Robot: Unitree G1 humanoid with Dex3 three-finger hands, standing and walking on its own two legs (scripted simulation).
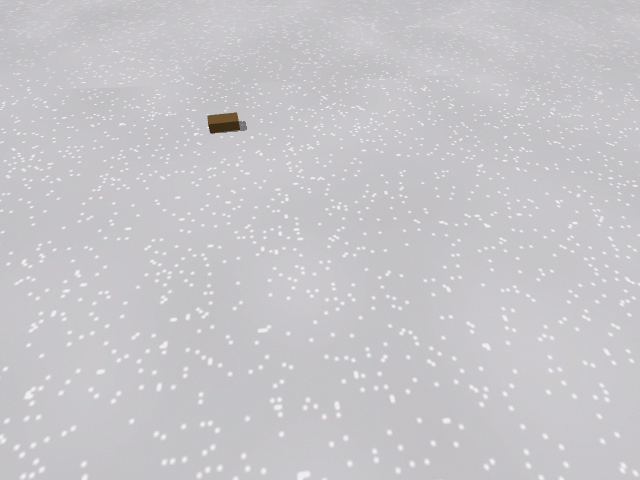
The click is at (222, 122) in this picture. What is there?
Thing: lying carton
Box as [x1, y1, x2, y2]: [207, 112, 239, 132]
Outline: 236,112 208,115 208,125 210,132 239,129
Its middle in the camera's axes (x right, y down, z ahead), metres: -0.53 -0.63 +2.15
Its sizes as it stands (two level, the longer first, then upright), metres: 0.165 0.090 0.057
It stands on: the floor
